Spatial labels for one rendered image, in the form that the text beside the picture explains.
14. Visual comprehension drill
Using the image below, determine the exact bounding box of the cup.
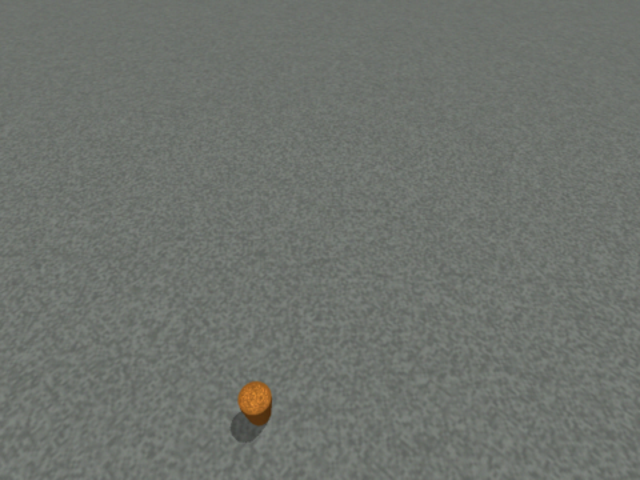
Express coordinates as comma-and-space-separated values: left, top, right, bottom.
238, 381, 272, 426

